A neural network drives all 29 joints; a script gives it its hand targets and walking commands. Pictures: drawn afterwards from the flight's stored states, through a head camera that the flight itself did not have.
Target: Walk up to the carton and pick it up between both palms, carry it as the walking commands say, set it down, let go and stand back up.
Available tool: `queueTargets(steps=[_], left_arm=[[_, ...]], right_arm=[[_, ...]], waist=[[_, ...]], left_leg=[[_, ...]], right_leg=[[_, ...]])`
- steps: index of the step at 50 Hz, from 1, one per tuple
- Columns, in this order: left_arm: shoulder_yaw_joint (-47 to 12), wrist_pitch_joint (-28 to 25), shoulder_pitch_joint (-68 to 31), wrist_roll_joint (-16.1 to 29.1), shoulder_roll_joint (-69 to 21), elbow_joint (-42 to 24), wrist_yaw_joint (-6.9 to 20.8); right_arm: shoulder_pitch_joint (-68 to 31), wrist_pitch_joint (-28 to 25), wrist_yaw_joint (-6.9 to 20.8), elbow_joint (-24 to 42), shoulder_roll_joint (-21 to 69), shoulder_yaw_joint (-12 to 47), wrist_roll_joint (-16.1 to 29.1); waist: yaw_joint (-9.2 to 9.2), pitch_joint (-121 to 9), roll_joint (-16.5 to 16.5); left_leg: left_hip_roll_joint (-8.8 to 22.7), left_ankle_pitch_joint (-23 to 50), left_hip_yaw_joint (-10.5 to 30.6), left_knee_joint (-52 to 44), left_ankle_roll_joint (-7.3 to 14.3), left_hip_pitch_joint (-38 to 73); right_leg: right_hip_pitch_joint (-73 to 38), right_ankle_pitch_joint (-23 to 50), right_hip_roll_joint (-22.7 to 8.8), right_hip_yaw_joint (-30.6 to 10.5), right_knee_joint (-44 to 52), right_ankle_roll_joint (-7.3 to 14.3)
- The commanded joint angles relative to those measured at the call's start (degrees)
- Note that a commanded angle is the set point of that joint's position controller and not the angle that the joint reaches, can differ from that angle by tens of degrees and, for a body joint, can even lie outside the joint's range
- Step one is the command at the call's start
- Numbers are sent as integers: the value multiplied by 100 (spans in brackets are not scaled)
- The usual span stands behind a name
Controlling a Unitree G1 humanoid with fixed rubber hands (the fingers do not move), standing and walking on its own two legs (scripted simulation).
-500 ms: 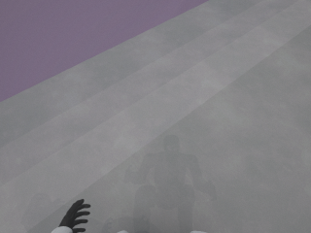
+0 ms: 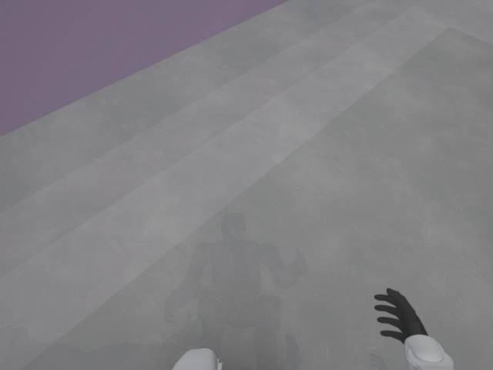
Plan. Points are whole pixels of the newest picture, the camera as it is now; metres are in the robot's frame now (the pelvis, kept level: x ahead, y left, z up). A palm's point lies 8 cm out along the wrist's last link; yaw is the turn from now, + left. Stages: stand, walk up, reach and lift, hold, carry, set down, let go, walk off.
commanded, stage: walk up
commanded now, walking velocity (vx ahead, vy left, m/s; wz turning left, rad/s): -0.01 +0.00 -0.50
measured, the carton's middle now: out of the picture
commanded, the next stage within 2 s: none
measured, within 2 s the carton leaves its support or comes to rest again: neither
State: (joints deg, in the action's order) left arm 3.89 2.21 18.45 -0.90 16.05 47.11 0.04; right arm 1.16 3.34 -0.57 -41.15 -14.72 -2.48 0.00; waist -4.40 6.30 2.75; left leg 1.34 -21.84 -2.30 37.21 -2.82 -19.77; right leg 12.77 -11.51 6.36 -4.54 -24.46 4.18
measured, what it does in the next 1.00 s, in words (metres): steps on the spot, turning right: left foot, then right foot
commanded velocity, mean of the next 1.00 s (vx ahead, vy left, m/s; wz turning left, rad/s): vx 0.00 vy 0.00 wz -0.50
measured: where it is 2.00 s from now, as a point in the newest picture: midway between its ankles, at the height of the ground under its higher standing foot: outside the picture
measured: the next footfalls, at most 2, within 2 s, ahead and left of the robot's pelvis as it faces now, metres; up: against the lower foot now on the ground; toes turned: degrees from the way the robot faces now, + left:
left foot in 0.04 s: +0.07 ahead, +0.11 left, +0.00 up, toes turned +2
right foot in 0.46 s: -0.06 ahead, -0.12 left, +0.00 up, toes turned -19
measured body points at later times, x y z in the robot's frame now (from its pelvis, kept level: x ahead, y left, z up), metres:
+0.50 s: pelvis -0.05 -0.01 -0.01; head -0.02 -0.04 +0.43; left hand +0.15 +0.21 -0.12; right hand -0.07 -0.30 -0.16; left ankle +0.02 +0.11 -0.73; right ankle -0.09 -0.11 -0.74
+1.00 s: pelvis -0.07 +0.01 +0.00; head -0.02 +0.03 +0.44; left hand +0.14 +0.20 -0.16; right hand -0.08 -0.29 -0.09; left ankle -0.02 +0.08 -0.74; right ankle -0.13 -0.09 -0.69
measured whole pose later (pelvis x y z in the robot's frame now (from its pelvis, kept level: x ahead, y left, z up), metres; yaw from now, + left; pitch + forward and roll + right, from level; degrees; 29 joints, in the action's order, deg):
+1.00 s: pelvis -0.07 +0.01 +0.00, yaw -31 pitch +0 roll -2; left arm 4.2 3.4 12.8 -0.4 16.9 46.1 0.4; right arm 9.0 1.9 -1.7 -41.3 -13.4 -1.2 -0.6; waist -1.7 4.3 3.8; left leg 2.5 -15.6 -4.8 31.1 2.1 -15.7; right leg 24.8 -26.7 5.1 -1.7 -52.1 -1.4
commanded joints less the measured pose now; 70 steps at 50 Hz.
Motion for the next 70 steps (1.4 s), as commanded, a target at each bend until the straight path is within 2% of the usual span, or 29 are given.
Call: queueTargets(steps=[1,3,6,9,16,18,20,21,22,24,27,30,36,39,41,42,43,44,45,49,55,62,63,64,65,66,67,68,70], left_arm=[[45,-56,-425,-40,396,-669,-14],[99,33,170,-107,396,-412,34],[174,127,-14,-65,569,-342,164],[158,214,-410,-31,546,-361,217],[48,136,-846,42,405,-435,267],[14,85,-766,75,422,-385,239],[3,4,-347,65,411,-236,159],[67,-66,-218,28,639,-153,121],[223,-80,-146,0,1275,-196,92],[219,-72,-269,21,1252,-248,-1],[144,-95,-756,127,839,-490,-98],[154,-111,-574,132,820,-512,-68],[247,-90,-240,36,994,-490,-48],[270,-85,-356,64,1022,-534,-28],[274,-44,-634,85,1078,-551,14],[256,-32,-750,147,927,-577,19],[145,-70,-707,127,600,-724,41],[58,-75,-751,39,245,-852,59],[60,8,-644,34,440,-630,-28],[96,141,-440,47,474,-326,125],[14,183,-1128,65,179,-579,335],[40,35,-1270,41,106,-386,275],[77,-18,-452,-7,258,-246,305],[79,8,-349,-20,326,-233,341],[229,-22,-332,-83,500,23,340],[213,-91,395,-71,569,165,235],[312,-173,1038,-116,1096,151,89],[377,-251,720,-82,1366,-30,11],[257,-333,399,-69,1055,-61,38]], right_arm=[[1111,-127,-192,-36,-1312,-329,-76],[354,-119,-160,139,-984,-261,-28],[475,-177,-126,76,-831,-207,-57],[537,-196,-126,51,-846,-199,-123],[1159,-190,-47,-191,-1018,-315,-183],[1183,-161,-4,-230,-1188,-345,-166],[1140,-128,27,-221,-1119,-323,-117],[1313,-120,73,-188,-853,-250,-105],[1361,-122,60,34,-475,-105,-89],[926,-83,20,109,-517,-157,-47],[1130,-82,61,-10,-571,-122,-17],[1214,-50,36,-17,-572,-150,-35],[700,-82,-47,193,-420,-76,14],[812,-144,-85,230,-377,-47,60],[1248,-194,-110,180,-381,-58,82],[1498,-236,-149,82,-418,-67,89],[1666,-257,-181,43,-758,-148,15],[1758,-231,-207,90,-1280,-266,-56],[1504,-182,-157,189,-1361,-329,-117],[843,-264,-154,275,-723,-161,-86],[1285,-280,-159,26,-846,-241,-188],[1520,-307,-41,-288,-1183,-438,-341],[1501,-346,56,-341,-1370,-542,-448],[952,-316,111,-164,-1401,-504,-403],[687,-325,140,-256,-1409,-572,-497],[568,-360,181,-154,-1021,-394,-443],[453,-428,243,205,-457,-122,-339],[303,-468,299,403,-304,20,-352],[64,-532,301,194,-477,-115,-361]], waist=[[769,-1078,-1973],[241,-828,-1473],[264,-509,-1076],[328,-342,-952],[598,-499,-1085],[571,-649,-1460],[280,-812,-1003],[242,-860,86],[180,-680,1769],[190,-380,1552],[415,-794,1062],[425,-1091,725],[196,-946,634],[253,-951,375],[588,-860,294],[741,-929,-17],[831,-1252,-851],[852,-1156,-2520],[646,-1043,-1707],[370,-700,-899],[645,-312,-1639],[715,-1000,-1495],[517,-1730,-1379],[287,-1463,-1179],[155,-1072,-831],[-236,-1263,-149],[-543,-1109,2006],[-286,-551,2095],[-151,178,1187]], left_leg=[[2386,1797,2098,-2299,1002,2119],[2356,2060,1114,-2117,1073,1556],[1957,924,730,-2358,978,619],[1860,1001,340,-2284,943,287],[1834,721,115,-2020,810,860],[1845,878,-31,-1732,780,997],[1774,953,-249,-1058,586,823],[1312,406,-802,-41,350,262],[375,-934,-967,1260,29,-1197],[346,-1042,-7,2331,-112,-1343],[357,-122,-110,2325,-129,-1201],[244,15,-69,2221,-118,-1159],[131,-413,9,1127,-110,-978],[72,-548,128,358,-70,-531],[23,115,34,-852,-2,572],[145,788,143,-1620,74,1210],[925,714,853,-1830,316,1830],[2426,1916,2310,-2139,905,2020],[2764,2433,2256,-2054,1124,1417],[1787,1907,699,-2206,885,727],[1743,318,396,-2468,897,865],[1909,1744,77,-1469,915,1252],[1854,-1142,134,-1964,848,761],[1929,-2100,30,-2151,613,38],[1866,-2287,-44,-1943,395,-656],[1298,-2151,-564,-868,157,-1134],[555,-1608,-996,1657,-12,-2314],[458,-611,-249,2428,-16,-3148],[792,-179,-116,2391,-152,-3095]], right_leg=[[1916,-1887,-233,78,-2061,-424],[1689,-1608,-667,-21,-3286,-547],[1310,-1111,-782,325,-3721,-680],[1139,-1124,-823,485,-3686,-743],[831,-1251,-845,661,-1840,-720],[527,-1258,-787,831,-1302,-699],[-71,-576,-793,881,-95,-547],[-620,-30,-1386,214,548,-417],[-907,1195,-2505,-1409,652,-8],[-129,2048,-2674,-1619,711,441],[-612,2979,-2002,-544,223,152],[-830,3277,-1853,-681,28,176],[-901,2706,-1914,-1500,223,479],[-651,2698,-1842,-1888,205,555],[61,1767,-1533,-1758,209,246],[475,1120,-1284,-1539,-75,65],[1071,293,-889,-1097,-603,-157],[2008,-1851,49,-147,-2201,-443],[2022,-2418,-272,320,-3264,-653],[1459,-1199,-604,397,-4109,-716],[1873,-697,-687,553,-3343,-781],[705,-1295,-696,871,-998,-580],[-298,-1153,-609,1248,-1081,-530],[-657,-1050,-574,1672,-1016,-478],[-1094,-1077,-622,1511,-807,-426],[-1908,-1187,-844,1146,-259,-200],[-2353,-2917,-2313,-1399,1129,218],[-2092,-3062,-2693,-2579,1566,381],[-1420,-2696,-2452,-2145,1892,551]])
